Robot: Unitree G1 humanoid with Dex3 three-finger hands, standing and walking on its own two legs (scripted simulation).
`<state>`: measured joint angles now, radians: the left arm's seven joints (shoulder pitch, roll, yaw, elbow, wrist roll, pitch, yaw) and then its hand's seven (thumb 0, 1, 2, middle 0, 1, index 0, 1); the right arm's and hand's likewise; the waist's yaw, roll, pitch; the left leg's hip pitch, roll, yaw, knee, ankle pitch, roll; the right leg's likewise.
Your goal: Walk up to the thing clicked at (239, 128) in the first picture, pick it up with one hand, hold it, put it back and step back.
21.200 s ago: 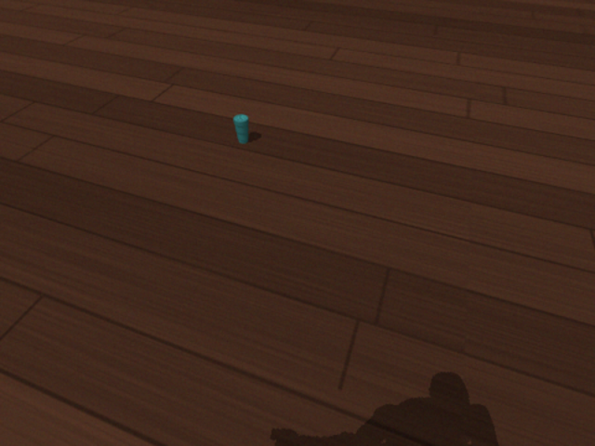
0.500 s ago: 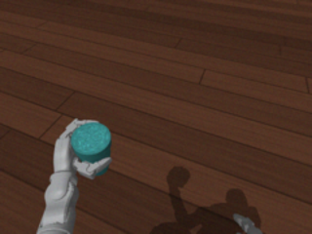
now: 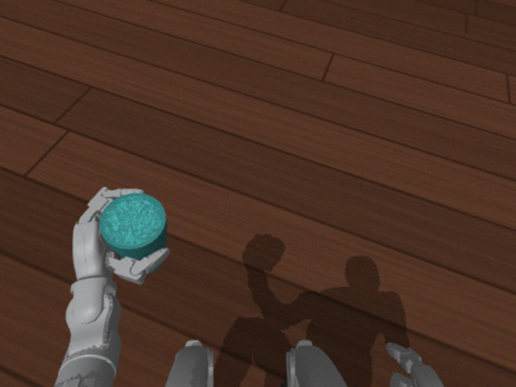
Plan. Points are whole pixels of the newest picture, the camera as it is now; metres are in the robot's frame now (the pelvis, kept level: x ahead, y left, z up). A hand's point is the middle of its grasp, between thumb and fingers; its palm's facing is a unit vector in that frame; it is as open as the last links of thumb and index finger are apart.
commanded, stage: crouch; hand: left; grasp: from the side
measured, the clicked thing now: (141, 241) +0.36 +0.18 -0.03
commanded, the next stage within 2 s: lower in 1.44 s
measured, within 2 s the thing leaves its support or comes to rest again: neither
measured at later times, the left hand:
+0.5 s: hand (160, 272) +0.38 +0.20 -0.25, palm faces +0.17 -0.99 -0.02, open 11.1 cm
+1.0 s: hand (165, 280) +0.40 +0.21 -0.38, palm faces +0.17 -0.99 +0.00, open 11.1 cm
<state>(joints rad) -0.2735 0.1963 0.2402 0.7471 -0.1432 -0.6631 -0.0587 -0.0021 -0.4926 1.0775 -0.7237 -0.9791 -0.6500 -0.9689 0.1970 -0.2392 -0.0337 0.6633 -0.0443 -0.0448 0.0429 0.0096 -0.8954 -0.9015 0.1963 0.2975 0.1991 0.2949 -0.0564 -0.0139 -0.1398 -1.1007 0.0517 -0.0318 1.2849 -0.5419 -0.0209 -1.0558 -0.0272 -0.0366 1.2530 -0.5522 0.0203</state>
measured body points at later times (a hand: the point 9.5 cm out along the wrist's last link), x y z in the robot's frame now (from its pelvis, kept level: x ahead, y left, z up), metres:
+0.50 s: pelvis -0.05 +0.00 -0.21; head +0.14 +0.03 +0.19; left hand +0.36 +0.25 -0.24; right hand +0.06 -0.26 -0.34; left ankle +0.03 +0.13 -0.62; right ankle +0.02 -0.13 -0.62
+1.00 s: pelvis -0.07 +0.00 -0.33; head +0.14 +0.05 +0.07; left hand +0.38 +0.27 -0.38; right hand +0.01 -0.28 -0.44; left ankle +0.03 +0.13 -0.62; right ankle +0.02 -0.13 -0.62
